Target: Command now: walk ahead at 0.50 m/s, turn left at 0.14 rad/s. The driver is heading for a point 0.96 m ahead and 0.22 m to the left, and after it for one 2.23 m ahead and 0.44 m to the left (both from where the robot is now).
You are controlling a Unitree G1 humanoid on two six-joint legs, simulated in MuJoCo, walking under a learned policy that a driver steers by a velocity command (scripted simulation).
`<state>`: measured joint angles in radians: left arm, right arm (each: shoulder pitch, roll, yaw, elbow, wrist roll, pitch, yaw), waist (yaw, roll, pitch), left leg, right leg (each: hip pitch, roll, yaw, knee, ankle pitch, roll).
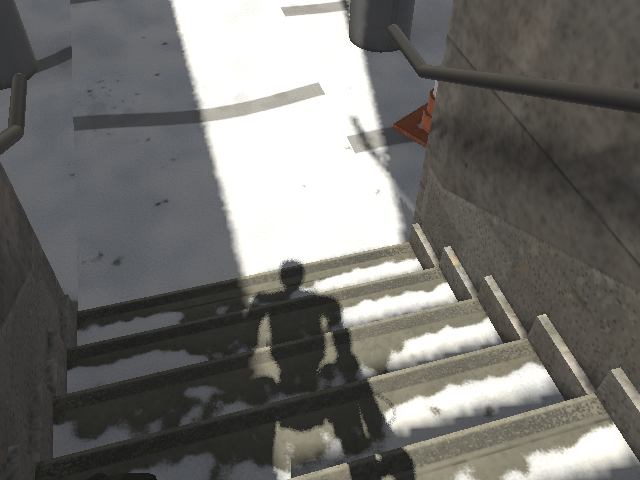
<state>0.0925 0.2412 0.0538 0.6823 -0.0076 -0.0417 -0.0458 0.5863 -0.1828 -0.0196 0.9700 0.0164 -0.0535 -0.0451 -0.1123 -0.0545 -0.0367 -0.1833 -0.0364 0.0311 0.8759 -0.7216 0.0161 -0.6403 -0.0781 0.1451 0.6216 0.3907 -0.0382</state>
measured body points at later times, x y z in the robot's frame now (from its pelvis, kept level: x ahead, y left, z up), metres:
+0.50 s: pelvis +0.24 -0.03 -0.12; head +0.23 -0.04 +0.33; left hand +0.11 +0.18 -0.26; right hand +0.45 -0.25 -0.22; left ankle +0.39 +0.19 -0.76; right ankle +0.17 -0.15 -0.83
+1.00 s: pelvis +0.49 +0.11 -0.26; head +0.48 +0.14 +0.19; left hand +0.49 +0.41 -0.38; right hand +0.60 -0.12 -0.38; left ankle +0.41 +0.16 -0.98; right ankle +0.70 +0.01 -0.90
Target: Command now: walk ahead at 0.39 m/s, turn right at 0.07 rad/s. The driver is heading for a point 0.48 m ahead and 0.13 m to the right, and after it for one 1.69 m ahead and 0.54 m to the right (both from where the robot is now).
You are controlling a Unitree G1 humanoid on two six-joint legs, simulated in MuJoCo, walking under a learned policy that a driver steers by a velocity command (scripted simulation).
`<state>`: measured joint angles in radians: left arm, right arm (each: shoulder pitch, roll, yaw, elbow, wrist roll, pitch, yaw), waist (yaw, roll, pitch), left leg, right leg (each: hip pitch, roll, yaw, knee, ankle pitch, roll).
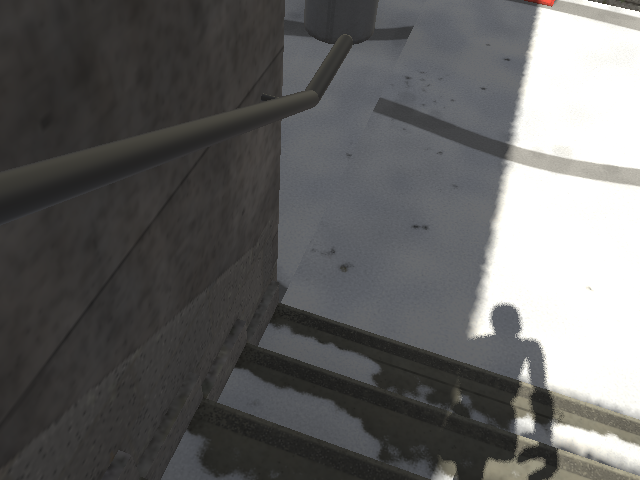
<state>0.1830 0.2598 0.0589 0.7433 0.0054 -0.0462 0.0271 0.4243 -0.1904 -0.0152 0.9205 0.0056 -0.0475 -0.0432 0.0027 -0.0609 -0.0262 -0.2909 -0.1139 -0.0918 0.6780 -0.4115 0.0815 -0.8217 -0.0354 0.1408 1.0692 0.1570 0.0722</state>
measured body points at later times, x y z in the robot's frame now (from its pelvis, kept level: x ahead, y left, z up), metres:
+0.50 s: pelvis +0.19 -0.06 -0.14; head +0.24 -0.09 +0.31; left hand +0.32 +0.18 -0.25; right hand +0.32 -0.33 -0.24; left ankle +0.27 +0.09 -0.65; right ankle +0.20 -0.15 -0.87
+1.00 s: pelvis +0.27 -0.03 -0.14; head +0.28 -0.02 +0.31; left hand +0.52 +0.11 -0.25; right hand +0.18 -0.28 -0.26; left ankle +0.32 +0.06 -0.87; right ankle +0.20 -0.19 -0.83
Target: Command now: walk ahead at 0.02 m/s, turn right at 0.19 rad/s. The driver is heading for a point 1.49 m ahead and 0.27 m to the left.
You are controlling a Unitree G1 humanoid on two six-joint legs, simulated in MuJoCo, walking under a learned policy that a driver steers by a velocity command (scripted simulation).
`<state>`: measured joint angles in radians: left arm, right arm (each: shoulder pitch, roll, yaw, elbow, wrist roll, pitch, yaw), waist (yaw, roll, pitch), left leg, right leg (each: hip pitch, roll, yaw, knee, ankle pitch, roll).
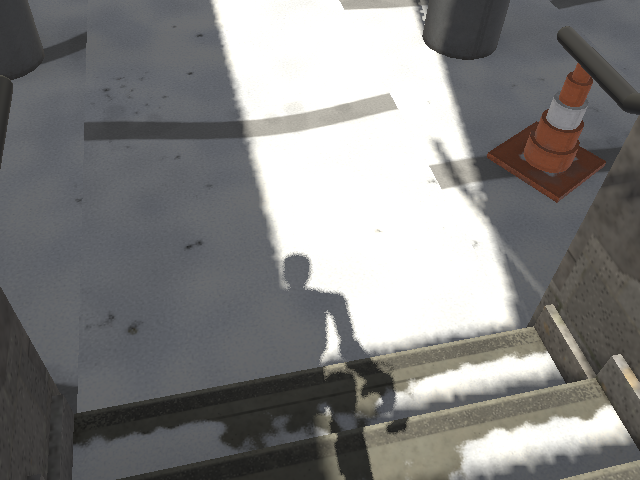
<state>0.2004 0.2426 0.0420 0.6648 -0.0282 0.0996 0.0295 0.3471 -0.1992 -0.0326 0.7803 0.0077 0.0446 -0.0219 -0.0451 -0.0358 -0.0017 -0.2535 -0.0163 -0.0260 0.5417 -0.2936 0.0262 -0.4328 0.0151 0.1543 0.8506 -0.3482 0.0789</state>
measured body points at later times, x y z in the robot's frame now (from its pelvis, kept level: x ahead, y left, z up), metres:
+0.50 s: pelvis +0.02 -0.01 -0.01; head +0.03 +0.01 +0.44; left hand +0.10 +0.28 -0.13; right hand +0.18 -0.26 -0.11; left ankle +0.00 +0.08 -0.71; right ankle +0.00 -0.15 -0.73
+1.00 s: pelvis +0.02 +0.02 -0.01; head +0.02 +0.09 +0.44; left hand +0.07 +0.30 -0.14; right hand +0.25 -0.16 -0.08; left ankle +0.00 +0.09 -0.73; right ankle +0.08 -0.17 -0.62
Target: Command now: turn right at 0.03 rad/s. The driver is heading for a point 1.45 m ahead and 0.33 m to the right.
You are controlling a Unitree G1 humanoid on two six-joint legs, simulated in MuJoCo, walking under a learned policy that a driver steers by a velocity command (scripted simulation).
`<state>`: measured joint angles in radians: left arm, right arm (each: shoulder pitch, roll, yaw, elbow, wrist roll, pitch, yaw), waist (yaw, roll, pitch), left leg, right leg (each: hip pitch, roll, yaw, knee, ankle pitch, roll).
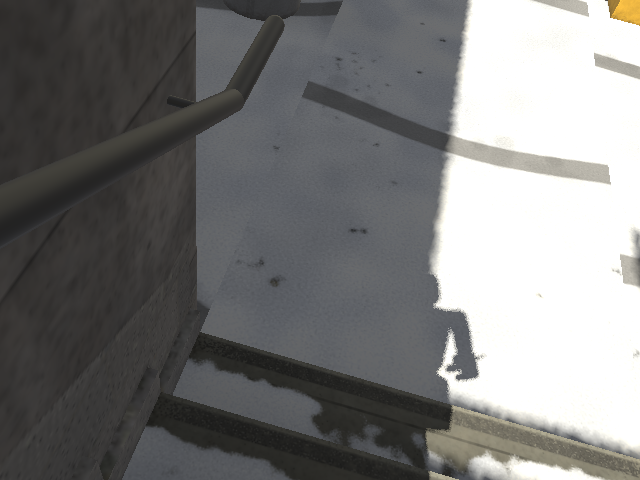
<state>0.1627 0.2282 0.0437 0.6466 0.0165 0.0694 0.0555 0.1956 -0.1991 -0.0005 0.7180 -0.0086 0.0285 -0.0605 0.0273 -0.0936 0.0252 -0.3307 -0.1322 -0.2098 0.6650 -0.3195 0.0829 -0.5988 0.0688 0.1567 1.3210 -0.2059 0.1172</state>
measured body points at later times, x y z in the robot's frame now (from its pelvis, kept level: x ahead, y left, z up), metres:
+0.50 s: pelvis -0.04 -0.03 +0.00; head -0.01 -0.03 +0.45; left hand +0.14 +0.21 -0.11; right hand +0.05 -0.33 -0.09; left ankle -0.02 +0.07 -0.69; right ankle -0.06 -0.18 -0.73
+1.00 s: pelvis -0.02 -0.02 +0.01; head -0.01 -0.01 +0.46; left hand +0.22 +0.13 -0.10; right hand -0.11 -0.25 -0.11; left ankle -0.01 +0.07 -0.73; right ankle -0.07 -0.17 -0.70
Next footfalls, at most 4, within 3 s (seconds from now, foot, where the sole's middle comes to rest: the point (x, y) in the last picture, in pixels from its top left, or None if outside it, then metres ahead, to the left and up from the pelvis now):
0.16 right None -0.02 -0.18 -0.77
0.60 left None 0.02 0.05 -0.77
1.10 right None -0.03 -0.15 -0.77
1.58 left None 0.29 -0.05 -0.92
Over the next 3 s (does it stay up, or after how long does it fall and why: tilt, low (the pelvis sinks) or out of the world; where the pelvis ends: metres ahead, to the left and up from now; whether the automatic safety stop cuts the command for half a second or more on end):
stays up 0.91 -0.28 -0.49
